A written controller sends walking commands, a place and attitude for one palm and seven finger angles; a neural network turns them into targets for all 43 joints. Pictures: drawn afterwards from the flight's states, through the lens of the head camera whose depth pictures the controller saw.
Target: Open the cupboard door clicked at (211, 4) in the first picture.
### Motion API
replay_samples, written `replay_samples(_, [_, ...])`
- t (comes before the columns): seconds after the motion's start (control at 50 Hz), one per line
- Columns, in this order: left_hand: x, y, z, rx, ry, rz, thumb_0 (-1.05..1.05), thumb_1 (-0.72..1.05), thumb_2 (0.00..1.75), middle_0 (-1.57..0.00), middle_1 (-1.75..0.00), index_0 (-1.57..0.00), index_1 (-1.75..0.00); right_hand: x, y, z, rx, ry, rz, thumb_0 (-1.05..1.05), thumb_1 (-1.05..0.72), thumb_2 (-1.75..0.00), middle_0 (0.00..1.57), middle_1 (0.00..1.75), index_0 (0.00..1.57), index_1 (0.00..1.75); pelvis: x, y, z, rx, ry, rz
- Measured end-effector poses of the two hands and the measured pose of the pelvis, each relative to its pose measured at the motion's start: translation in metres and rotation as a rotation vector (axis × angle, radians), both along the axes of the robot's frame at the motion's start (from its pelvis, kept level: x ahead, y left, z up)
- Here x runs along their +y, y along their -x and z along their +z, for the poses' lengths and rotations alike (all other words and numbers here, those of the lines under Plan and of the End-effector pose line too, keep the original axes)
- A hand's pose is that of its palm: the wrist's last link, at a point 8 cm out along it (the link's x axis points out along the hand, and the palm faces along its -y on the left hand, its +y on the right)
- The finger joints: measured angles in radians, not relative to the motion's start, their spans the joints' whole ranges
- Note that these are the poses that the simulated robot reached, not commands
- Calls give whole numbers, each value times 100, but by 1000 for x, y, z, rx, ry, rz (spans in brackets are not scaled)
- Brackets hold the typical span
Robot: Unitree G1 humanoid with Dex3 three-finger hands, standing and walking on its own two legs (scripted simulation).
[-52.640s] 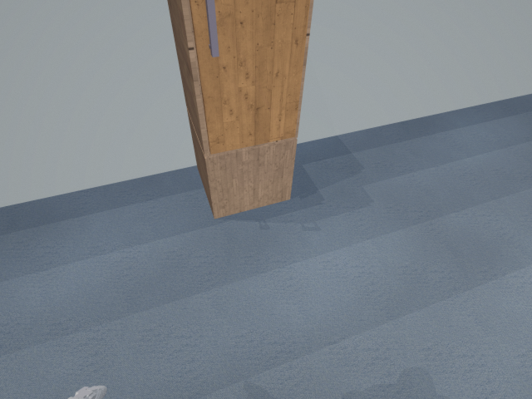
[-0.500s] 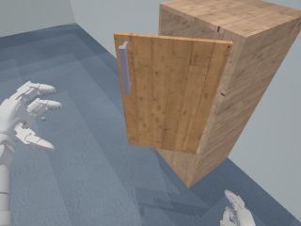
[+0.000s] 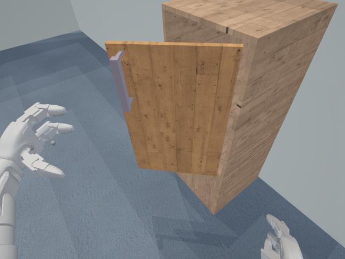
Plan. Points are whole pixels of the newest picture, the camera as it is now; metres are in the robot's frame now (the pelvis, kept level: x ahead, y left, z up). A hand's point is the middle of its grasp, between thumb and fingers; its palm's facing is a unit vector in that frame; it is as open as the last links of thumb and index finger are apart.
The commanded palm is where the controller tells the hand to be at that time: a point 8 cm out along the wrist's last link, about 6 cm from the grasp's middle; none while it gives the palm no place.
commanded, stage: move the hooked fingers beside the handle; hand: left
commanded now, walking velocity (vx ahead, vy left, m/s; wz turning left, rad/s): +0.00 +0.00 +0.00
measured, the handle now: (123, 82) +0.54 +0.19 +0.15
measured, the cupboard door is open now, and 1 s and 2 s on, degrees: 45 45 44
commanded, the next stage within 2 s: none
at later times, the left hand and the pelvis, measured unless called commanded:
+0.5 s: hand (64, 127) +0.34 +0.27 +0.16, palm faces -0.03 -1.00 -0.04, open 14.0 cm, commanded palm +0.32 +0.32 +0.16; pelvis +0.00 +0.01 +0.00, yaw +0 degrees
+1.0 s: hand (76, 111) +0.40 +0.27 +0.16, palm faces -0.04 -1.00 -0.02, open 14.0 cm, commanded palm +0.38 +0.31 +0.16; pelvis +0.00 +0.04 +0.00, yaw -1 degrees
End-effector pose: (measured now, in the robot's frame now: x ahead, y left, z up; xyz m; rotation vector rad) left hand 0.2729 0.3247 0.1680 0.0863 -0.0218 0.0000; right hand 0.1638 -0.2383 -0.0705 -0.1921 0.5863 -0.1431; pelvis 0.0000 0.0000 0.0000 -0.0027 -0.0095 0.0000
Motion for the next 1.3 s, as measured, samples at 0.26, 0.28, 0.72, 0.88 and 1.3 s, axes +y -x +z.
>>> replay_samples(0.26, [0,-12,-6,1,29,21,-1,-50,30,-30,-120,-31,-120,-10,-3,-1,13,9,-23,1,-90,-90,21,30,20,30,-5,-3,-3,12,-3,-5])
replay_samples(0.28, [2,-14,-6,3,31,25,-1,-50,30,-30,-120,-31,-120,-11,-1,-2,18,13,-26,1,-90,-90,21,30,20,30,-5,-3,-3,13,-2,-4])
replay_samples(0.72, [5,-73,-9,3,53,-35,-1,-50,30,-30,-120,-30,-120,10,44,-14,147,28,-91,1,-90,-90,21,30,20,30,25,-5,-2,45,10,-16])
replay_samples(0.88, [2,-90,-12,14,62,-38,-1,-50,30,-30,-120,-30,-120,19,46,-15,180,41,-81,1,-90,-90,21,30,20,30,33,-3,-2,53,14,-9])
replay_samples(1.3, [-21,-157,-10,30,84,-34,-1,-50,30,-30,-120,-30,-120,1,102,-31,390,70,-154,1,-90,-90,21,30,20,30,31,-4,-4,109,13,-15])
